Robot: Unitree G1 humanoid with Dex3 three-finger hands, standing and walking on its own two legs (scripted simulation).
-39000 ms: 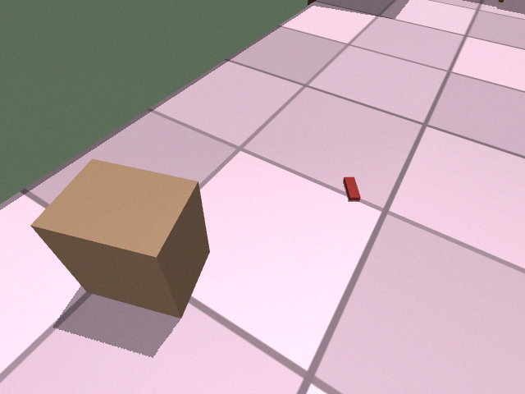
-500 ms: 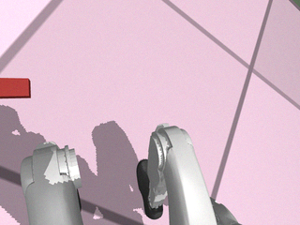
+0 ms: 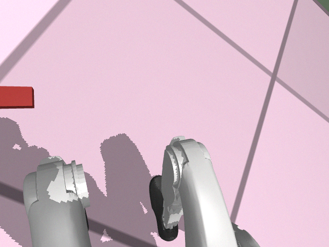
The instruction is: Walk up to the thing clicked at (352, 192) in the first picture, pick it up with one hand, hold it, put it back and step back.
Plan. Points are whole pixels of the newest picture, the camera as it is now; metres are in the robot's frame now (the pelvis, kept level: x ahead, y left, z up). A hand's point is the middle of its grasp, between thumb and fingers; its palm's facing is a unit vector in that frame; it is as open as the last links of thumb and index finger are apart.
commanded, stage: approach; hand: left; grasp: from above
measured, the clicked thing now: (0, 97) +0.49 +0.33 -0.30
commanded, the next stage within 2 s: rest palm in 0.72 s
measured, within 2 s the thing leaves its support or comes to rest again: neither
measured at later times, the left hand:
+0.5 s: hand out of the picture +0.47 +0.33 -0.17, palm faces -0.50 -0.06 -0.86, open 13.9 cm
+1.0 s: hand out of the picture +0.47 +0.34 -0.18, palm faces -0.50 -0.06 -0.87, open 13.5 cm
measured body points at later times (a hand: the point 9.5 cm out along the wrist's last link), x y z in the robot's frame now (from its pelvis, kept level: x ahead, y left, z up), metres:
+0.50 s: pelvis +0.00 +0.00 +0.01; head +0.25 +0.09 +0.36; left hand +0.49 +0.33 -0.12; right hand +0.03 -0.27 -0.08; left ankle +0.07 +0.13 -0.28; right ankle +0.11 -0.14 -0.28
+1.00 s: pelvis +0.00 +0.00 +0.00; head +0.25 +0.11 +0.36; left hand +0.49 +0.34 -0.13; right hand +0.05 -0.26 -0.07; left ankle +0.07 +0.13 -0.28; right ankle +0.11 -0.13 -0.28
